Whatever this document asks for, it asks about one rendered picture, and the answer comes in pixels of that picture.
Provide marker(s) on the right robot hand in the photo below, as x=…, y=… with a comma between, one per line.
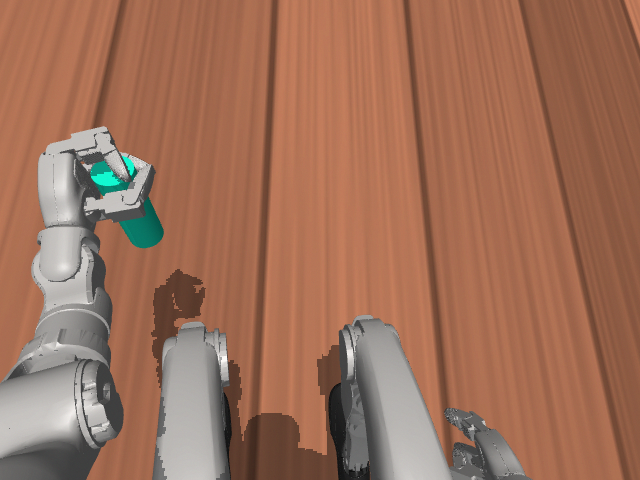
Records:
x=492, y=459

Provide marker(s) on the can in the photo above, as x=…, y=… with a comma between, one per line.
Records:
x=143, y=232

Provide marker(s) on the left robot hand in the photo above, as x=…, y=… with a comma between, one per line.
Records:
x=68, y=195

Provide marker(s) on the left robot arm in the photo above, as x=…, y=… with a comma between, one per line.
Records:
x=58, y=403

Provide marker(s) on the right robot foot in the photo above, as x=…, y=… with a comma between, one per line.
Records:
x=338, y=433

